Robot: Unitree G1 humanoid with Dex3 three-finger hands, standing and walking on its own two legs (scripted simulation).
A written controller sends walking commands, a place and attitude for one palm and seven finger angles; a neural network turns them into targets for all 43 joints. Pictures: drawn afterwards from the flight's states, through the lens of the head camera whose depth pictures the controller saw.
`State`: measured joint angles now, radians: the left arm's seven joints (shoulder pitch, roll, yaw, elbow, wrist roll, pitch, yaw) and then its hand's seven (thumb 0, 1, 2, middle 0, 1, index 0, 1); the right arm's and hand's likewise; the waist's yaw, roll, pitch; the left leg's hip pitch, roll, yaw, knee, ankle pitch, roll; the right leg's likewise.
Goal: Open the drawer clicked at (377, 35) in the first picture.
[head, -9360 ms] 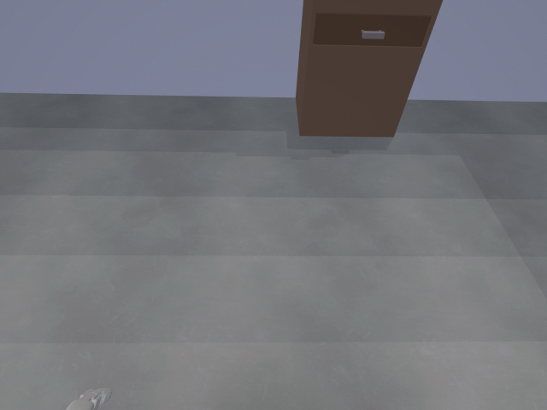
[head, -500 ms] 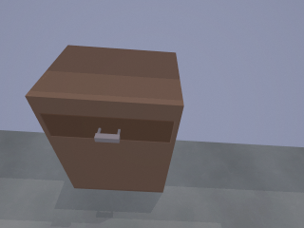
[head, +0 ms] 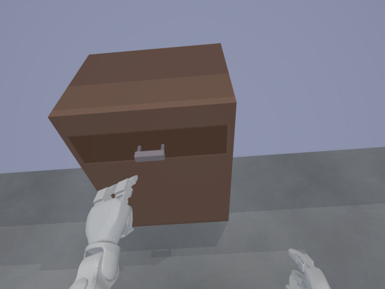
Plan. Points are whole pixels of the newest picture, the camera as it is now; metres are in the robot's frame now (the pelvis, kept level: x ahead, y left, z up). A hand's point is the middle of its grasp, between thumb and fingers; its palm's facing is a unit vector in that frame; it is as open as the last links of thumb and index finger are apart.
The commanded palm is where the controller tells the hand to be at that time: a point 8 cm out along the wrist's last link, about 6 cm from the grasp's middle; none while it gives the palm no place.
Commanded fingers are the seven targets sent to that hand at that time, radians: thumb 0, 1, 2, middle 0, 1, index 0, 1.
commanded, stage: raise the hand with hooked fingers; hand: left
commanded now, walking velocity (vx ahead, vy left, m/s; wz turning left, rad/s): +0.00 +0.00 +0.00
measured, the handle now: (150, 151) +0.59 +0.19 -0.11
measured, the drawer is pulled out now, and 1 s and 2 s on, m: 0.00 0.00 0.00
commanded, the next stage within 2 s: move the hooked fingers above the handle in 1.58 s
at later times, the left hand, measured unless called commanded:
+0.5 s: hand (112, 212) +0.29 +0.20 +0.01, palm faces +0.02 -0.17 -0.99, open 10.9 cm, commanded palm +0.25 +0.21 +0.07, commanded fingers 0.00 -0.08 0.48 -0.27 -0.93 -0.27 -0.93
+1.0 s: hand (105, 165) +0.37 +0.22 +0.08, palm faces +0.10 -0.09 -0.99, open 13.5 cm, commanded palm +0.34 +0.22 +0.14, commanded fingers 0.00 -0.50 0.30 -0.30 -1.20 -0.30 -1.20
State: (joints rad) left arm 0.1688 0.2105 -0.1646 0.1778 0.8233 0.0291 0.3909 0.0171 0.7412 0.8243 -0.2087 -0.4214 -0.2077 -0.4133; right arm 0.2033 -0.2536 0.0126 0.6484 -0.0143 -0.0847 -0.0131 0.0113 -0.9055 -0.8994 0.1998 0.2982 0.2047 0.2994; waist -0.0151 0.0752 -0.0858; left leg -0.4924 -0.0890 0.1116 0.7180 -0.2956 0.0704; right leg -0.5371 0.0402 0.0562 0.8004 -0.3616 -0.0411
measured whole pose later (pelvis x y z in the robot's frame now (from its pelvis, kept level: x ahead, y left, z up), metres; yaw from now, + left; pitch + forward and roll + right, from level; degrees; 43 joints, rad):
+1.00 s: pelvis +0.09 -0.02 +0.02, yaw +1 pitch +5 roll +0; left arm 0.04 0.42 -0.11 0.00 0.97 0.10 0.22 0.00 -0.41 0.34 -0.32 -1.15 -0.32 -1.15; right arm 0.08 -0.25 0.00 0.60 0.00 0.16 -0.02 0.01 -0.91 -0.90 0.20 0.30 0.20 0.30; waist 0.07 0.06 -0.06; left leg -0.32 -0.10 0.00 0.57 -0.34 0.08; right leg -0.34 0.08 0.04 0.60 -0.34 -0.06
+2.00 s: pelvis +0.06 -0.01 +0.02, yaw +2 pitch +6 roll +0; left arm -0.29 0.41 -0.15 0.34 1.02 -0.07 0.21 0.00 -0.49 0.30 -0.33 -1.21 -0.33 -1.20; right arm 0.15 -0.23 -0.01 0.63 0.01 0.14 -0.04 0.01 -0.90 -0.90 0.20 0.30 0.20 0.30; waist 0.06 0.04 -0.04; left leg -0.42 -0.10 -0.01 0.60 -0.29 0.08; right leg -0.42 0.07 0.02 0.61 -0.30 -0.06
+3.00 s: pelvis +0.07 -0.03 -0.02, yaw +2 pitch +20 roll -1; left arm -0.70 0.34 -0.13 1.07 1.07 0.07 0.45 0.00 -0.49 0.31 -0.32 -1.20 -0.32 -1.20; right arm 0.28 -0.23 -0.06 0.69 -0.01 0.15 -0.01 0.01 -0.91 -0.90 0.20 0.30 0.20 0.30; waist -0.08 0.05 -0.17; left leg -0.83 -0.08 0.00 0.90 -0.42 0.07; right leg -0.82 0.11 0.00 0.87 -0.41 -0.07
